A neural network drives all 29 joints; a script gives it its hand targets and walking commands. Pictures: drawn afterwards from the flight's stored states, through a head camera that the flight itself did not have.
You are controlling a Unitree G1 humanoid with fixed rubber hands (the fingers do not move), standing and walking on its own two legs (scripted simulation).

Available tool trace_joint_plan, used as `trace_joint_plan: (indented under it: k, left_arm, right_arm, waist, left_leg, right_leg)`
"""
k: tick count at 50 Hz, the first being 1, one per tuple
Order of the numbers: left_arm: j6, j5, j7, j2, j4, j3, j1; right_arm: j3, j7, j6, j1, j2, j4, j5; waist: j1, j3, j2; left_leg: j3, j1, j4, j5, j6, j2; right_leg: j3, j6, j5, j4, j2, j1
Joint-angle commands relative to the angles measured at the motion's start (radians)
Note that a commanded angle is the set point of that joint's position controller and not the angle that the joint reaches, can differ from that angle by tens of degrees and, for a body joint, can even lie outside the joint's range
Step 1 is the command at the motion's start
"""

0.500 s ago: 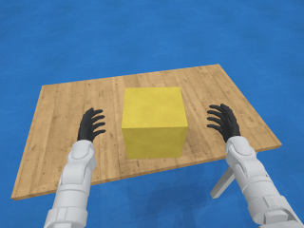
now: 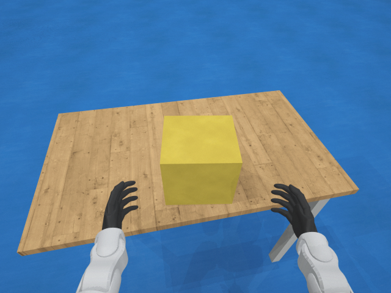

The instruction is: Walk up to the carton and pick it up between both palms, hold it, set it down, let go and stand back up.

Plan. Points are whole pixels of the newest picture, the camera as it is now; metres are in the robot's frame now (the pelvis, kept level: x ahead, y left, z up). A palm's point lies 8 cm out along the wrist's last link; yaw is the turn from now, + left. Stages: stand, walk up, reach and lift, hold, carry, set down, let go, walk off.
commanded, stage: set down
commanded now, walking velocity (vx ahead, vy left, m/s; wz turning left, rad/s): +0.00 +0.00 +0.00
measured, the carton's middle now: (198, 160) +0.45 +0.04 -0.01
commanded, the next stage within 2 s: let go in 1.26 s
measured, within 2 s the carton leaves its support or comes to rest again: neither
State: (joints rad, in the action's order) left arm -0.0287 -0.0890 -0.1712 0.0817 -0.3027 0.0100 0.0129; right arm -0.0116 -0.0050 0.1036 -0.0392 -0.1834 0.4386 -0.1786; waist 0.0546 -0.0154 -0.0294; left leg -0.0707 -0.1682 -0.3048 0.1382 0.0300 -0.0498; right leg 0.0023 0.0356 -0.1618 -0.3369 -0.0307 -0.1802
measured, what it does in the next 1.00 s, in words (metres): stands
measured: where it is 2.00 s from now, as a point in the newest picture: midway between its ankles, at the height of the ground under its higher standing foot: outside the picture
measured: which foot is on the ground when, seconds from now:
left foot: down 0.00-1.00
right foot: down 0.00-1.00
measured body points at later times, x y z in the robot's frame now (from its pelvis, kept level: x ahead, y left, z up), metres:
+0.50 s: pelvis +0.02 +0.01 +0.00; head +0.02 +0.01 +0.45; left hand +0.23 +0.21 -0.03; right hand +0.23 -0.18 -0.03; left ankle +0.01 +0.14 -0.75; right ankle +0.01 -0.09 -0.75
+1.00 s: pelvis +0.02 +0.01 +0.00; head +0.00 +0.01 +0.45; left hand +0.23 +0.22 -0.03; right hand +0.22 -0.18 -0.07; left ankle +0.01 +0.14 -0.75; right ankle +0.01 -0.10 -0.75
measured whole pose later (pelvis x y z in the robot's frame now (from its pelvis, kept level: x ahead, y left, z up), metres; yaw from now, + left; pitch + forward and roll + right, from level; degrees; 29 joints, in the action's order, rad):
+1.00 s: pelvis +0.02 +0.01 +0.00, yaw +0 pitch -6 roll +0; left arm -0.03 -0.01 -0.02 0.11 -0.38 -0.01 -0.15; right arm -0.03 0.01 0.13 0.20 -0.16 0.60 -0.02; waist 0.06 0.05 0.01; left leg -0.06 -0.01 -0.32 0.20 0.01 -0.03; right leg 0.00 0.01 -0.21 -0.32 -0.01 0.00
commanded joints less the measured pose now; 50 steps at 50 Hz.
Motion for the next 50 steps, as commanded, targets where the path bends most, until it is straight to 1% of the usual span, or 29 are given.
trace_joint_plan:
  k: [1, 5, 7, 8, 9, 15, 17, 19, 21, 22, 23, 24, 25, 28, 30, 31, 32, 33, 36, 37, 40, 41, 42, 44, 45, 46, 48, 49, 50]
  left_arm:
    - [0.094, 0.041, 0.021, 0.062, 0.160, 0.034, 0.037]
    - [0.112, 0.042, 0.008, 0.056, 0.263, 0.001, 0.041]
    - [0.124, 0.025, 0.001, 0.050, 0.262, -0.027, 0.011]
    - [0.126, 0.032, 0.008, 0.059, 0.247, -0.023, -0.050]
    - [0.131, 0.043, 0.011, 0.047, 0.238, -0.020, -0.053]
    - [0.167, 0.003, 0.003, 0.081, 0.287, -0.043, -0.055]
    - [0.167, 0.003, 0.005, 0.064, 0.223, -0.049, -0.060]
    - [0.167, 0.015, 0.024, 0.077, 0.201, -0.028, -0.096]
    - [0.148, 0.024, 0.026, 0.078, 0.171, -0.035, -0.091]
    - [0.143, 0.022, 0.023, 0.076, 0.204, -0.023, -0.115]
    - [0.129, 0.024, 0.023, 0.058, 0.168, -0.040, -0.108]
    - [0.118, 0.036, 0.033, 0.074, 0.143, -0.024, -0.144]
    - [0.113, 0.030, 0.050, 0.085, 0.107, -0.026, -0.114]
    - [0.116, 0.026, 0.074, 0.107, 0.158, 0.011, -0.116]
    - [0.102, 0.051, 0.102, 0.106, 0.049, 0.020, -0.156]
    - [0.106, 0.062, 0.114, 0.125, 0.086, 0.038, -0.169]
    - [0.119, 0.046, 0.098, 0.151, 0.215, 0.056, -0.093]
    - [0.104, 0.052, 0.101, 0.136, 0.103, 0.036, -0.179]
    - [0.079, 0.049, 0.131, 0.112, 0.138, 0.041, -0.214]
    - [0.077, 0.048, 0.134, 0.109, 0.131, 0.025, -0.192]
    - [0.053, 0.075, 0.125, 0.114, 0.098, 0.028, -0.170]
    - [0.024, 0.111, 0.142, 0.124, -0.054, 0.039, -0.171]
    - [0.019, 0.086, 0.148, 0.141, -0.024, 0.040, -0.136]
    - [-0.011, 0.106, 0.145, 0.120, -0.080, 0.034, -0.125]
    - [-0.021, 0.105, 0.138, 0.122, -0.043, 0.036, -0.119]
    - [-0.041, 0.113, 0.146, 0.125, -0.128, 0.032, -0.137]
    - [-0.051, 0.081, 0.127, 0.121, -0.055, 0.014, -0.088]
    - [-0.070, 0.081, 0.128, 0.112, -0.090, -0.003, -0.103]
    - [-0.072, 0.059, 0.137, 0.120, -0.037, 0.009, -0.144]
  right_arm:
    - [-0.006, 0.004, 0.106, -0.074, -0.082, -0.178, -0.001]
    - [0.000, -0.004, 0.134, -0.056, -0.077, -0.218, 0.009]
    - [0.014, -0.002, 0.144, -0.001, -0.080, -0.222, 0.020]
    - [-0.015, 0.003, 0.144, 0.063, -0.057, -0.225, 0.024]
    - [-0.002, -0.002, 0.148, 0.072, -0.058, -0.196, 0.027]
    - [0.011, -0.003, 0.185, 0.109, -0.056, -0.247, 0.050]
    - [0.026, 0.003, 0.195, 0.110, -0.055, -0.209, 0.065]
    - [0.001, 0.004, 0.189, 0.139, -0.047, -0.185, 0.048]
    - [0.013, 0.003, 0.190, 0.116, -0.067, -0.166, 0.072]
    - [0.014, 0.003, 0.193, 0.124, -0.068, -0.196, 0.060]
    - [0.004, -0.002, 0.186, 0.118, -0.073, -0.169, 0.062]
    - [0.005, -0.005, 0.182, 0.163, -0.083, -0.156, 0.074]
    - [0.016, -0.001, 0.175, 0.160, -0.077, -0.125, 0.089]
    - [-0.015, 0.012, 0.171, 0.140, -0.072, -0.193, 0.065]
    - [-0.024, 0.027, 0.169, 0.169, -0.074, -0.110, 0.087]
    - [-0.035, 0.032, 0.168, 0.199, -0.051, -0.105, 0.073]
    - [-0.028, 0.023, 0.182, 0.106, -0.063, -0.236, 0.046]
    - [-0.044, 0.028, 0.178, 0.184, -0.065, -0.154, 0.072]
    - [-0.039, 0.031, 0.162, 0.225, -0.052, -0.174, 0.073]
    - [-0.016, 0.030, 0.164, 0.193, -0.072, -0.178, 0.090]
    - [-0.005, 0.023, 0.133, 0.188, -0.059, -0.121, 0.098]
    - [-0.013, 0.028, 0.105, 0.191, -0.036, 0.002, 0.135]
    - [-0.007, 0.026, 0.097, 0.165, -0.040, -0.043, 0.131]
    - [-0.005, 0.025, 0.072, 0.148, -0.037, 0.028, 0.154]
    - [0.003, 0.024, 0.071, 0.130, -0.046, -0.001, 0.143]
    - [0.015, 0.028, 0.063, 0.132, -0.054, 0.054, 0.179]
    - [0.040, 0.016, 0.079, 0.071, -0.087, -0.041, 0.168]
    - [0.041, 0.017, 0.073, 0.085, -0.090, 0.003, 0.173]
    - [0.042, 0.015, 0.079, 0.122, -0.090, -0.077, 0.175]
  waist:
    - [0.012, -0.163, -0.023]
    - [0.015, -0.160, 0.015]
    - [-0.002, -0.114, 0.028]
    - [-0.010, -0.077, -0.008]
    - [-0.009, -0.059, 0.031]
    - [-0.018, -0.107, 0.046]
    - [-0.035, -0.059, 0.034]
    - [-0.010, -0.042, 0.022]
    - [-0.027, -0.045, 0.033]
    - [0.001, -0.066, 0.015]
    - [-0.014, -0.051, 0.032]
    - [0.000, -0.030, 0.022]
    - [-0.022, -0.010, -0.002]
    - [-0.004, -0.102, -0.009]
    - [-0.021, -0.049, -0.017]
    - [0.003, -0.053, -0.016]
    - [0.018, -0.120, 0.011]
    - [-0.008, -0.068, -0.026]
    - [-0.004, -0.067, -0.012]
    - [-0.027, -0.058, -0.005]
    - [-0.012, 0.005, 0.024]
    - [-0.024, 0.080, 0.017]
    - [-0.012, 0.067, 0.010]
    - [-0.008, 0.116, 0.024]
    - [0.006, 0.104, 0.031]
    - [-0.020, 0.130, 0.015]
    - [-0.002, 0.060, -0.002]
    - [-0.017, 0.080, -0.013]
    - [-0.009, 0.032, -0.065]
  left_leg:
    - [0.020, 0.145, 0.005, -0.160, -0.017, 0.046]
    - [0.015, 0.182, 0.007, -0.188, -0.015, 0.041]
    - [0.017, 0.173, 0.008, -0.154, -0.005, 0.039]
    - [0.014, 0.170, -0.001, -0.152, -0.007, 0.049]
    - [0.017, 0.186, 0.011, -0.139, 0.000, 0.045]
    - [0.018, 0.196, -0.008, -0.137, 0.001, 0.031]
    - [0.019, 0.164, -0.013, -0.149, 0.006, 0.034]
    - [0.014, 0.187, -0.007, -0.142, -0.002, 0.038]
    - [0.018, 0.185, -0.001, -0.128, 0.009, 0.036]
    - [0.010, 0.204, -0.006, -0.146, 0.013, 0.039]
    - [0.020, 0.214, -0.003, -0.168, 0.014, 0.031]
    - [0.018, 0.226, -0.006, -0.156, 0.020, 0.036]
    - [0.013, 0.207, -0.001, -0.136, 0.012, 0.041]
    - [0.005, 0.225, -0.013, -0.222, 0.003, 0.046]
    - [0.002, 0.209, -0.006, -0.257, 0.006, 0.053]
    - [-0.008, 0.232, -0.011, -0.284, 0.007, 0.059]
    - [-0.003, 0.222, -0.022, -0.300, 0.002, 0.056]
    - [-0.010, 0.226, -0.032, -0.307, 0.008, 0.055]
    - [-0.004, 0.275, -0.021, -0.332, 0.016, 0.061]
    - [0.003, 0.268, -0.016, -0.339, 0.011, 0.054]
    - [-0.004, 0.252, -0.001, -0.255, 0.007, 0.052]
    - [-0.018, 0.213, 0.015, -0.144, 0.001, 0.058]
    - [-0.016, 0.234, 0.033, -0.120, -0.002, 0.055]
    - [-0.029, 0.195, 0.034, -0.069, -0.005, 0.058]
    - [-0.029, 0.191, 0.032, -0.083, -0.010, 0.051]
    - [-0.027, 0.192, 0.031, -0.049, -0.008, 0.050]
    - [-0.024, 0.180, 0.015, -0.056, -0.009, 0.036]
    - [-0.024, 0.169, 0.005, -0.075, -0.002, 0.036]
    - [-0.020, 0.203, -0.006, -0.136, -0.010, 0.040]
  right_leg:
    - [-0.059, -0.040, 0.084, 0.075, 0.017, 0.086]
    - [-0.038, -0.027, 0.078, 0.074, 0.007, 0.051]
    - [-0.043, -0.025, 0.036, 0.081, 0.014, 0.028]
    - [-0.040, -0.031, 0.046, 0.084, 0.009, 0.043]
    - [-0.043, -0.026, 0.027, 0.081, 0.012, 0.026]
    - [-0.041, -0.014, 0.031, 0.062, 0.016, 0.010]
    - [-0.035, -0.026, 0.076, 0.060, 0.018, 0.025]
    - [-0.041, -0.029, 0.062, 0.066, 0.020, 0.027]
    - [-0.026, -0.019, 0.028, 0.072, 0.013, 0.034]
    - [-0.023, -0.018, 0.048, 0.069, 0.010, 0.037]
    - [-0.018, -0.011, 0.063, 0.073, 0.005, 0.016]
    - [-0.019, -0.016, 0.039, 0.077, 0.006, 0.016]
    - [-0.025, -0.027, 0.023, 0.093, 0.012, 0.011]
    - [-0.036, -0.042, 0.160, 0.077, 0.010, 0.081]
    - [-0.039, -0.055, 0.235, 0.086, 0.017, 0.107]
    - [-0.037, -0.060, 0.252, 0.087, 0.018, 0.115]
    - [-0.031, -0.052, 0.271, 0.063, 0.011, 0.116]
    - [-0.032, -0.051, 0.287, 0.067, 0.010, 0.113]
    - [-0.025, -0.057, 0.295, 0.088, 0.007, 0.123]
    - [-0.016, -0.052, 0.285, 0.091, 0.004, 0.094]
    - [-0.020, -0.029, 0.138, 0.114, 0.009, 0.067]
    - [-0.016, -0.029, 0.031, 0.138, 0.015, 0.056]
    - [-0.009, -0.032, -0.007, 0.142, 0.012, 0.052]
    - [-0.010, -0.021, -0.070, 0.141, 0.020, 0.045]
    - [-0.010, -0.017, -0.063, 0.129, 0.015, 0.045]
    - [-0.004, -0.024, -0.086, 0.135, 0.017, 0.025]
    - [0.015, -0.014, -0.073, 0.099, 0.001, 0.034]
    - [0.026, -0.016, -0.048, 0.088, -0.003, 0.036]
    - [0.023, -0.030, 0.017, 0.084, -0.003, 0.054]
